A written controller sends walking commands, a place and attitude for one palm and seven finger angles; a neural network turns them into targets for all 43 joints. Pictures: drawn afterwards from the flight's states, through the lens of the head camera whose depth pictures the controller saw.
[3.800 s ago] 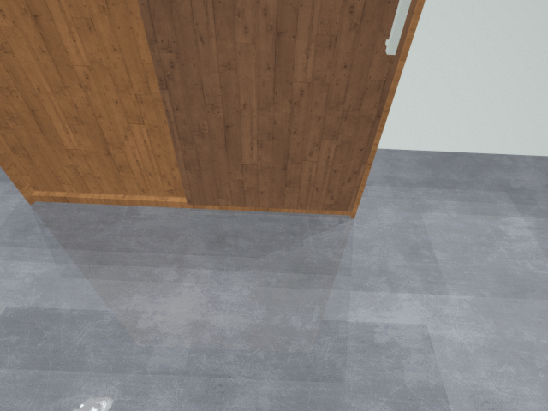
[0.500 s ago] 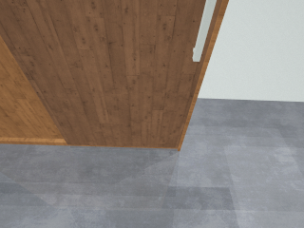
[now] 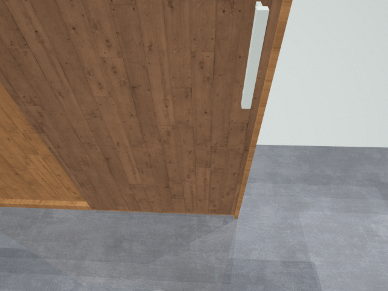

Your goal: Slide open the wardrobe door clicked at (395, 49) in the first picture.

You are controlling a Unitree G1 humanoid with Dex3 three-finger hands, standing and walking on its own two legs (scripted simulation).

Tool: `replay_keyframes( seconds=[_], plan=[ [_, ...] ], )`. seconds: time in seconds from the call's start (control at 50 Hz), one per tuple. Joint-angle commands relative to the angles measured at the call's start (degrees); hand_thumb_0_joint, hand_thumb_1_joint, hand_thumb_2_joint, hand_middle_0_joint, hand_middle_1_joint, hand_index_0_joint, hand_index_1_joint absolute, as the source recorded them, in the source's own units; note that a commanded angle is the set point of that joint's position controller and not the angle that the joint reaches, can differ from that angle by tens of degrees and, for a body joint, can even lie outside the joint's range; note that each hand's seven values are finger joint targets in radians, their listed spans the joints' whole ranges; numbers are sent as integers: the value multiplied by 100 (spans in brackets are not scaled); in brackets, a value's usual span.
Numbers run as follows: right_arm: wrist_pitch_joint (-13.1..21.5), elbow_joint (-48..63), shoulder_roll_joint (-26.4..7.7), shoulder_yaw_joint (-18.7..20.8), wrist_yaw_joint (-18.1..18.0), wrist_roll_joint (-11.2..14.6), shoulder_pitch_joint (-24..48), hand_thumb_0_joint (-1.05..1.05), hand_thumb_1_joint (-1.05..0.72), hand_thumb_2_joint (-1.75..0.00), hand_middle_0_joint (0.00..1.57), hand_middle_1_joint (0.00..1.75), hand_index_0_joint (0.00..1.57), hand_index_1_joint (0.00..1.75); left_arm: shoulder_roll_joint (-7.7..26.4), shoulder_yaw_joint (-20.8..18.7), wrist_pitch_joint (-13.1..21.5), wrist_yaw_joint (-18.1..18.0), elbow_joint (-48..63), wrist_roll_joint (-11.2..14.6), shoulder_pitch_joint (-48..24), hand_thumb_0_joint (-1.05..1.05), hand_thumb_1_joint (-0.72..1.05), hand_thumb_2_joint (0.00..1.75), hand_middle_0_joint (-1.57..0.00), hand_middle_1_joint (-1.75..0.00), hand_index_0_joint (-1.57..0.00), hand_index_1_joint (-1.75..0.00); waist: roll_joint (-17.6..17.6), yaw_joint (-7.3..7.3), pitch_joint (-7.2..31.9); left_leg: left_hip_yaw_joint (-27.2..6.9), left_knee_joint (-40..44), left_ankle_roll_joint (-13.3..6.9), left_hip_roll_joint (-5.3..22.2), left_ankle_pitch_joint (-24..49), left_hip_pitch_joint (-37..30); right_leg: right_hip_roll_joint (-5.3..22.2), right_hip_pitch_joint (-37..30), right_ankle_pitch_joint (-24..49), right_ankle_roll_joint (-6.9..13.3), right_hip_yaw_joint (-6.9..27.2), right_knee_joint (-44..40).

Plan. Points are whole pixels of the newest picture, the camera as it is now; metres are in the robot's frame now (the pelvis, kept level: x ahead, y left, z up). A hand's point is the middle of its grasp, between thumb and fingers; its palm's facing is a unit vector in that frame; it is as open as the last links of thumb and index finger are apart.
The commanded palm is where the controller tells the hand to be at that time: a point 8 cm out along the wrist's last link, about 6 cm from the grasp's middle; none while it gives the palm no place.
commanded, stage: take the last steps up to it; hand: right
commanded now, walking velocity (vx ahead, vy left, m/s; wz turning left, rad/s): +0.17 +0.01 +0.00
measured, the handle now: (251, 60) +0.61 -0.10 +0.19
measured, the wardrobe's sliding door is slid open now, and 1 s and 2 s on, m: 0.00 0.00 0.00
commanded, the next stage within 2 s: come to a stop and stand still in 0.10 s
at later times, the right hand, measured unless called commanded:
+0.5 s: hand out of the picture +0.17 -0.15 -0.17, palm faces +0.11 +0.97 -0.23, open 7.1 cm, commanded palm none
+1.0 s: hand out of the picture +0.03 -0.20 -0.17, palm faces +0.07 +0.98 -0.19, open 7.3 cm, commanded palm none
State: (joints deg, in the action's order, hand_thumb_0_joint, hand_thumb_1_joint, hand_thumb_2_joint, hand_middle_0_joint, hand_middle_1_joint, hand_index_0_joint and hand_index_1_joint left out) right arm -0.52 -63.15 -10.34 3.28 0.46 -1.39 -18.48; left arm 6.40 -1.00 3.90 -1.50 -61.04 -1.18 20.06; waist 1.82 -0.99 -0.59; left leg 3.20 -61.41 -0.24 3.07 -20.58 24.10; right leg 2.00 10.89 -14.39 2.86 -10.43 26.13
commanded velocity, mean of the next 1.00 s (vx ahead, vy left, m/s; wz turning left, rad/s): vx -0.02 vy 0.02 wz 0.00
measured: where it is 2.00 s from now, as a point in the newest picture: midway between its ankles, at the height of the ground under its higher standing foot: outside the picture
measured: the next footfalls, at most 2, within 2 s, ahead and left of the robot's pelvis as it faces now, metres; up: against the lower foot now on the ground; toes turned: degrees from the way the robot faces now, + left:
left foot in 0.28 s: +0.19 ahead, +0.14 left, +0.00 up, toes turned +6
right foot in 0.68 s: +0.17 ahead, -0.10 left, +0.00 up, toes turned -9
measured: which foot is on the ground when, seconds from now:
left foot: up 0.00-0.26, down 0.28-0.68, up 0.70-1.00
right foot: down 0.00-0.30, up 0.32-0.66, down 0.68-1.00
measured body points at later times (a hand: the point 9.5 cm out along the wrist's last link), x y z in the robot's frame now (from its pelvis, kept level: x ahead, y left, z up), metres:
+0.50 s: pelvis +0.09 +0.03 -0.01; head +0.11 +0.05 +0.44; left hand +0.10 +0.26 -0.18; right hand +0.16 -0.20 -0.15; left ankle +0.15 +0.14 -0.74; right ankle +0.04 -0.09 -0.69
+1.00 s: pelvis +0.06 -0.01 +0.01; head +0.08 -0.02 +0.45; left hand +0.09 +0.22 -0.14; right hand +0.03 -0.25 -0.16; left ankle +0.03 +0.13 -0.71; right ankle +0.07 -0.12 -0.74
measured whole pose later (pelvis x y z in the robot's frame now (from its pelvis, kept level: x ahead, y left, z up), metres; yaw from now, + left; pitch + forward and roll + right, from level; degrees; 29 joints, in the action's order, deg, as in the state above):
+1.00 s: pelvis +0.06 -0.01 +0.01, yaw -2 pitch +0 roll +0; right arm -3.2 -63.3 -11.2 2.7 -0.5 -0.9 -18.6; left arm 8.3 -1.8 0.2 -2.5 -60.8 -1.2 14.8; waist 1.6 -0.6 -1.1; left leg 0.7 -41.4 2.7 1.8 -23.4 16.4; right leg 0.9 11.2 -10.3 1.4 -4.1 21.2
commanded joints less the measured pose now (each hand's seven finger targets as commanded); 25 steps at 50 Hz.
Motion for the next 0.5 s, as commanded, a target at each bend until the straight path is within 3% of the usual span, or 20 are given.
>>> replay_keyframes(
  seconds=[0.0,0.06,0.16,0.18,0.22,0.24,0.26,0.28,0.3,0.32,0.34,0.38,0.44,0.48],
  plan=[
    [94,434,-30,3,1,-18,144,0,-90,-90,20,30,20,30,715,-154,57,-65,-50,23,544,0,90,90,-20,-30,-20,-30,-695,59,-393,-63,492,113,325,397,725,1429,-295,972,583,1300,-1659],
    [79,524,60,-12,-19,-20,384,0,-90,-90,20,30,20,30,675,-186,19,-50,-173,16,667,0,90,90,-20,-30,-20,-30,-725,17,-527,92,1161,159,330,557,645,1369,-316,1015,615,1110,-1651],
    [124,665,87,1,-35,-20,753,0,-90,-90,20,30,20,30,714,-255,-70,-29,-309,-32,721,0,90,90,-20,-30,-20,-30,-804,-72,-688,264,2117,118,232,413,195,1500,-210,870,683,1156,-1386],
    [154,675,62,13,-43,-24,720,0,-90,-90,20,30,20,30,687,-261,-90,-32,-318,-32,682,0,90,90,-20,-30,-20,-30,-661,-36,-699,280,2418,90,175,432,-105,1491,-82,940,647,1190,-1184],
    [210,435,82,2,-98,-24,149,0,-90,-90,20,30,20,30,623,-210,-121,-59,-346,-7,527,0,90,90,-20,-30,-20,-30,-444,247,-413,397,3368,97,9,1321,-1105,1095,29,1435,294,794,-382],
    [280,290,-188,15,-153,-23,-256,0,-90,-90,20,30,20,30,458,-162,-94,-53,-375,45,616,0,90,90,-20,-30,-20,-30,-48,372,-95,-58,3750,45,346,2281,-1925,788,304,1256,20,618,235],
    [350,167,-579,47,-230,-18,-542,0,-90,-90,20,30,20,30,258,-119,-85,-33,-314,97,742,0,90,90,-20,-30,-20,-30,764,332,360,-1116,3708,-310,1330,4139,-2666,353,873,64,-266,365,785],
    [323,218,-867,56,-255,30,-499,0,-90,-90,20,30,20,30,273,-148,-178,-38,-279,118,915,0,90,90,-20,-30,-20,-30,685,176,394,-1272,3828,-711,1963,5513,-2484,91,777,-1488,-410,425,1248],
    [337,257,-905,108,-284,42,-352,0,-90,-90,20,30,20,30,209,-158,-305,-72,-279,134,844,0,90,90,-20,-30,-20,-30,1191,216,667,-1392,3788,-994,2050,6249,-2344,147,734,-2019,-473,567,1906],
    [304,265,-768,78,-317,41,-233,0,-90,-90,20,30,20,30,316,-185,-387,-99,-245,135,634,0,90,90,-20,-30,-20,-30,1218,261,551,-1397,3809,-1133,2070,6324,-2103,184,830,-2115,-475,788,2354],
    [255,311,-702,79,-356,13,-42,0,-90,-90,20,30,20,30,320,-205,-433,-107,-223,137,470,0,90,90,-20,-30,-20,-30,883,245,420,-1271,3779,-1247,2055,6136,-2049,193,1024,-2025,-471,954,2661],
    [156,427,-714,147,-404,-16,172,0,-90,-90,20,30,20,30,302,-244,-535,-83,-119,103,191,0,90,90,-20,-30,-20,-30,287,267,285,-1041,3831,-1262,1998,5593,-1795,142,1205,-1815,-487,1001,3068],
    [68,637,-813,202,-398,-41,486,0,-90,-90,20,30,20,30,382,-308,-690,0,121,46,12,0,90,90,-20,-30,-20,-30,569,175,199,-755,4101,-1115,1821,4379,-1100,65,1189,-1361,-563,1010,3357],
    [34,773,-849,211,-382,-69,686,0,-90,-90,20,30,20,30,423,-330,-701,48,248,41,-39,0,90,90,-20,-30,-20,-30,702,130,262,-636,4237,-1026,1696,3497,-908,67,1042,-1194,-577,952,3095]
  ],
)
